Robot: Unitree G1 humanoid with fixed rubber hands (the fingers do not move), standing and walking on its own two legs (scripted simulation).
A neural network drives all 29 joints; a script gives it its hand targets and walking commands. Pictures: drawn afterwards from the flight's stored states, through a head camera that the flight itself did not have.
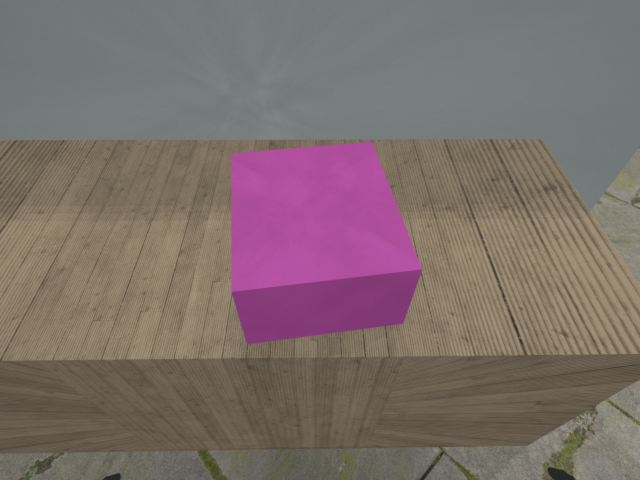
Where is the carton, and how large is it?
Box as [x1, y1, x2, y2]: [231, 142, 421, 343]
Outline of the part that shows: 371,142 231,153 231,291 247,343 402,323 419,277 421,267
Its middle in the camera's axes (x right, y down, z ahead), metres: -0.01 -0.01 +0.71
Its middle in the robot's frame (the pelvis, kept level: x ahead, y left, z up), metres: +0.52 +0.02 -0.06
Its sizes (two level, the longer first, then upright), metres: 0.313 0.273 0.162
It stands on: a pedestal, 0.63 m high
